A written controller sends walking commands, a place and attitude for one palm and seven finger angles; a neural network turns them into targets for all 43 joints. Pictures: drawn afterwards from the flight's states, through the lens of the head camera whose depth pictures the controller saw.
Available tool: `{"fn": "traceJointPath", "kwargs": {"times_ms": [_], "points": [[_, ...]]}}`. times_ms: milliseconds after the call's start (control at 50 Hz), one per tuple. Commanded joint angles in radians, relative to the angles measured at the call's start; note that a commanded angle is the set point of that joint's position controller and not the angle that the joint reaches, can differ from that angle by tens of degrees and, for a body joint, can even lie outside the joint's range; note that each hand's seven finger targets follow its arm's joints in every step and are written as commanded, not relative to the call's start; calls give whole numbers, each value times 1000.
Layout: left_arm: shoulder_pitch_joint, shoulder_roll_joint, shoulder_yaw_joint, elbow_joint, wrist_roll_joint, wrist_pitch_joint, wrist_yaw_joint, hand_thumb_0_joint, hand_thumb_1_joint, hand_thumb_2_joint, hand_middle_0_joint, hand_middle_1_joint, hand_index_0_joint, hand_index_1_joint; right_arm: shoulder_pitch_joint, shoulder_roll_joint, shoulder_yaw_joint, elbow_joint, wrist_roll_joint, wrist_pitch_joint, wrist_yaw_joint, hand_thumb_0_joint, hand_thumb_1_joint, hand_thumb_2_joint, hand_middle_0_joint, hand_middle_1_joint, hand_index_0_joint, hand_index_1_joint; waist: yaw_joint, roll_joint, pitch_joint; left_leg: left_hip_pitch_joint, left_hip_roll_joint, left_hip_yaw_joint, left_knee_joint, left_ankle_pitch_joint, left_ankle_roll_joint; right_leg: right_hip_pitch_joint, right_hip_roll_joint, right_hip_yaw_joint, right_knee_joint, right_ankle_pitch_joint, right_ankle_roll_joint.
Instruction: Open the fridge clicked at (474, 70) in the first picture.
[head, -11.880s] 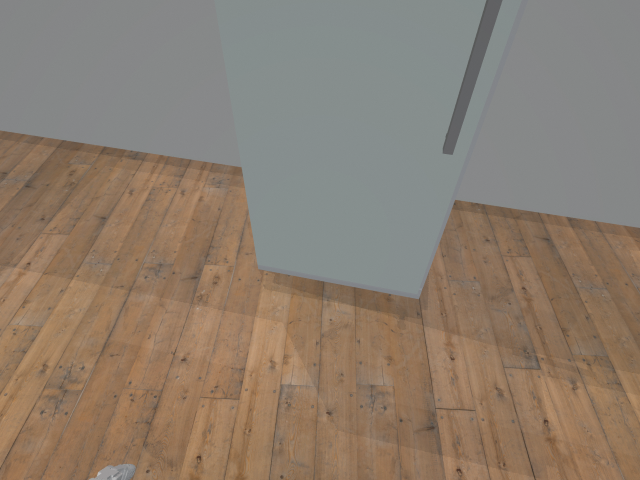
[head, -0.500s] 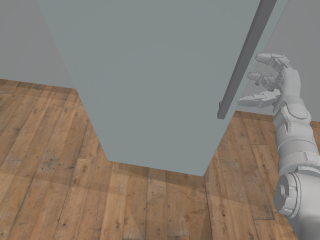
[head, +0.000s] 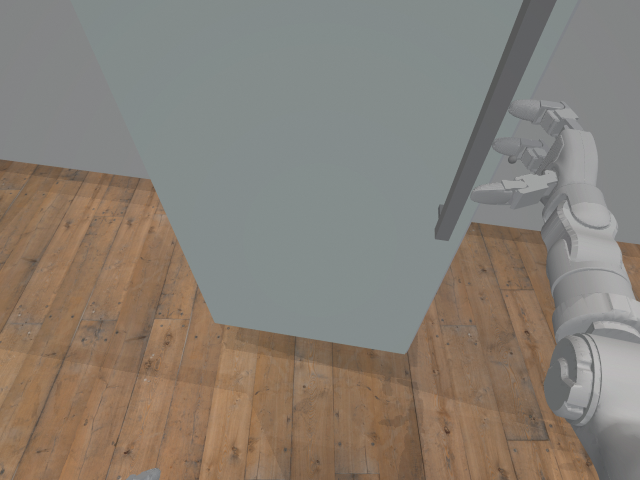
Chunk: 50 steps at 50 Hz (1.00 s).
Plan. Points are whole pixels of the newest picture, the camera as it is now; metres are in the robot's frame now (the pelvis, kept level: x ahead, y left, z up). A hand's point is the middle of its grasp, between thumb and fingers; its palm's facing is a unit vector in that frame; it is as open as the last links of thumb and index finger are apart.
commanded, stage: feel for the door with the fingertips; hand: right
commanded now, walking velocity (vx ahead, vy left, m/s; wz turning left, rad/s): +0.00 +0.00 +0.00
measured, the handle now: (485, 115) +0.54 -0.12 +0.19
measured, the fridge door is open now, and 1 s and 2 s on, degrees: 0 0 0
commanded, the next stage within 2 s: slide the fingers in behind the handle in 0.30 s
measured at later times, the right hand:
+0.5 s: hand (501, 151) +0.50 -0.15 +0.17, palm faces +0.02 +1.00 +0.01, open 13.8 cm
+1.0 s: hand (497, 163) +0.48 -0.14 +0.16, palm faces +0.02 +1.00 +0.01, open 14.0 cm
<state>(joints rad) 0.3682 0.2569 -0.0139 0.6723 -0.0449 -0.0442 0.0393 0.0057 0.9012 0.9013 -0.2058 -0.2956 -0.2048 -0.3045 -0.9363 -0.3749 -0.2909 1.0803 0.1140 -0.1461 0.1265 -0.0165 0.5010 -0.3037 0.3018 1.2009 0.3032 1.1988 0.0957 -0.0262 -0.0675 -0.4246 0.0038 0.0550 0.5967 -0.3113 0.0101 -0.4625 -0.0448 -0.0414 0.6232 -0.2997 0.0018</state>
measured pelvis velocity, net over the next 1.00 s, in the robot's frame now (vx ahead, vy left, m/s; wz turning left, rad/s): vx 0.00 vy -0.01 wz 0.00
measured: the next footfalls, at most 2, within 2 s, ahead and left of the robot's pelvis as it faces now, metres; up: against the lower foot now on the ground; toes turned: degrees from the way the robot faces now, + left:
none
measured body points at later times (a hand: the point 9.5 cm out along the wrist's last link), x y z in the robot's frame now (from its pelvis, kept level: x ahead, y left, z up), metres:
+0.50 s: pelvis +0.00 -0.01 +0.00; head +0.05 -0.01 +0.44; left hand +0.01 +0.25 -0.12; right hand +0.49 -0.20 +0.17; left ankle -0.01 +0.11 -0.73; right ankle +0.00 -0.12 -0.73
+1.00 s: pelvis +0.00 -0.01 +0.00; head +0.04 -0.01 +0.45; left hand +0.05 +0.26 -0.12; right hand +0.48 -0.20 +0.16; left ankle -0.01 +0.11 -0.73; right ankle +0.00 -0.12 -0.73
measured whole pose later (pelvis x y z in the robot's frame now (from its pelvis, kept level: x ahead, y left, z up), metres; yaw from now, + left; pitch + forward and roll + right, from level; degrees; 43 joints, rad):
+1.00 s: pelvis +0.00 -0.01 +0.00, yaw +0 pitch +9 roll +1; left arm 0.38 0.26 0.00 0.68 -0.04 -0.05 0.03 0.01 0.90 0.90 -0.20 -0.30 -0.20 -0.30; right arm -0.91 -0.32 -0.26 1.03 0.11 -0.14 0.08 -0.02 0.50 -0.30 0.30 1.20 0.30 1.20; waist 0.10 -0.03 -0.08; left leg -0.44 0.01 0.05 0.61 -0.32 0.00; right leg -0.48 -0.04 -0.04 0.65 -0.31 -0.01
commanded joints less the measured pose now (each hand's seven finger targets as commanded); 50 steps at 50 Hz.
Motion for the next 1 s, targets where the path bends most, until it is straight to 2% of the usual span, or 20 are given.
{"fn": "traceJointPath", "kwargs": {"times_ms": [0,40,80,140,200,260,300,380,400,440,480,520,560,620,660,700,740,880,920,980], "points": [[89,158,55,-72,6,-26,17,0,900,900,-200,-300,-200,-300,-549,-178,2,-215,30,-75,19,0,500,-300,300,1200,300,1200,37,34,-330,86,-27,-31,-65,369,0,203,38,30,-28,261,-42],[85,156,56,-70,5,-26,13,0,900,900,-200,-300,-200,-300,-564,-167,15,-231,22,-81,16,0,500,-300,300,1200,300,1200,33,-27,-353,56,-28,-30,-58,359,3,231,37,36,-25,273,-37],[94,156,57,-59,9,-29,10,0,900,900,-200,-300,-200,-300,-593,-147,33,-230,16,-87,7,0,500,-300,300,1200,300,1200,39,-40,-348,26,-31,-21,-53,332,6,245,34,50,-24,276,-32],[105,164,59,-54,14,-29,6,0,900,900,-200,-300,-200,-300,-572,-202,-26,-206,20,-89,-10,0,500,-300,300,1200,300,1200,25,6,-381,60,-33,-20,-44,355,5,232,33,52,-22,298,-32],[113,163,59,-56,18,-24,3,0,900,900,-200,-300,-200,-300,-566,-220,-28,-199,-7,-94,-24,0,500,-300,300,1200,300,1200,23,-6,-362,61,-32,-20,-40,359,8,210,33,48,-18,307,-34],[114,162,59,-58,20,-23,-2,0,900,900,-200,-300,-200,-300,-580,-223,-33,-207,-15,-102,-35,0,500,-300,300,1200,300,1200,20,-39,-370,49,-35,-19,-35,357,9,222,30,51,-22,315,-27],[123,166,61,-61,21,-22,-2,0,900,900,-200,-300,-200,-300,-572,-221,-37,-188,-10,-102,-38,0,500,-300,300,1200,300,1200,32,19,-362,56,-36,-19,-43,349,5,207,28,47,-19,300,-33],[122,166,59,-60,19,-22,1,0,900,900,-200,-300,-200,-300,-585,-230,-39,-166,-14,-95,-31,0,500,-300,300,1200,300,1200,34,-12,-338,36,-36,-25,-52,314,3,187,29,42,-27,247,-32],[134,168,61,-56,21,-21,2,0,900,900,-200,-300,-200,-300,-588,-241,-45,-164,-15,-99,-31,0,500,-300,300,1200,300,1200,40,14,-347,48,-35,-21,-50,313,4,185,27,45,-25,254,-33],[129,167,59,-62,21,-22,1,0,900,900,-200,-300,-200,-300,-561,-244,-54,-161,-15,-98,-29,0,500,-300,300,1200,300,1200,25,-7,-360,44,-37,-22,-44,322,4,191,27,46,-25,266,-31],[129,164,58,-63,21,-25,0,0,900,900,-200,-300,-200,-300,-569,-207,-26,-156,-10,-95,-23,0,500,-300,300,1200,300,1200,33,-8,-334,25,-37,-20,-50,294,4,184,27,47,-27,237,-30],[134,170,58,-64,20,-22,2,0,900,900,-200,-300,-200,-300,-540,-248,-60,-137,-9,-93,-24,0,500,-300,300,1200,300,1200,26,22,-340,46,-36,-23,-48,306,3,164,27,43,-27,239,-34],[129,163,58,-67,19,-23,1,0,900,900,-200,-300,-200,-300,-566,-205,-17,-160,-12,-91,-19,0,500,-300,300,1200,300,1200,37,-2,-332,29,-36,-22,-51,295,2,176,27,42,-29,230,-33],[125,163,59,-74,18,-25,0,0,900,900,-200,-300,-200,-300,-536,-220,-42,-187,-5,-96,-24,0,500,-300,300,1200,300,1200,22,-19,-365,38,-36,-21,-44,301,4,193,26,42,-23,247,-31],[124,164,62,-75,19,-25,0,0,900,900,-200,-300,-200,-300,-549,-220,-39,-211,-2,-98,-24,0,500,-300,300,1200,300,1200,26,12,-368,48,-38,-21,-46,308,2,193,25,44,-26,247,-33],[116,160,63,-83,17,-28,-2,0,900,900,-200,-300,-200,-300,-518,-181,-15,-250,8,-102,-20,0,500,-300,300,1200,300,1200,21,-8,-386,64,-38,-21,-43,338,5,213,26,36,-18,278,-34],[108,159,64,-82,16,-28,-4,0,900,900,-200,-300,-200,-300,-507,-187,-23,-287,9,-104,-22,0,500,-300,300,1200,300,1200,9,-25,-401,70,-40,-18,-38,357,7,230,26,41,-20,305,-30],[79,154,61,-77,9,-28,1,0,900,900,-200,-300,-200,-300,-506,-161,-1,-294,12,-70,-39,0,500,-300,300,1200,300,1200,15,-20,-329,57,-38,-17,-55,325,7,212,29,38,-32,259,-31],[77,151,59,-73,9,-30,2,0,900,900,-200,-300,-200,-300,-533,-135,23,-294,12,-72,-44,0,500,-300,300,1200,300,1200,27,3,-322,49,-37,-17,-59,314,5,215,28,42,-34,245,-33],[71,148,57,-67,9,-37,1,0,900,900,-200,-300,-200,-300,-563,-84,66,-286,10,-74,-50,0,500,-300,300,1200,300,1200,35,-35,-326,15,-37,-13,-54,292,8,243,27,51,-31,243,-26]]}}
